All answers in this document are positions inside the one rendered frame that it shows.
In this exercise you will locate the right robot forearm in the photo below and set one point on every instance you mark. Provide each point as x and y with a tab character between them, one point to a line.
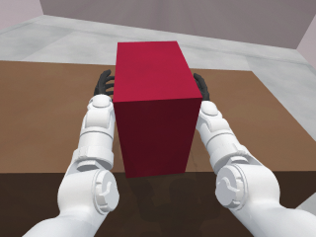
219	140

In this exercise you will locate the right robot upper arm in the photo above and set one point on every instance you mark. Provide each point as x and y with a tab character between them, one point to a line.
251	192

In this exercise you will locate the carton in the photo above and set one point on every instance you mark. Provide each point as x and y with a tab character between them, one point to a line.
156	103

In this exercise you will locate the robot left hand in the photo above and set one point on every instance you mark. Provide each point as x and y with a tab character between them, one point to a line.
101	86

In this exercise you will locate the pedestal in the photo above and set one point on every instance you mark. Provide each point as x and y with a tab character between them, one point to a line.
42	107

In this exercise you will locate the robot right hand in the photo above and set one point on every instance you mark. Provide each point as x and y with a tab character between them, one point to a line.
202	87

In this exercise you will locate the left robot forearm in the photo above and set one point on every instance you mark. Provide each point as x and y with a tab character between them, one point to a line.
96	138

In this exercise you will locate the left robot upper arm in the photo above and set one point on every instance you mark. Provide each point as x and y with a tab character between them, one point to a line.
84	201

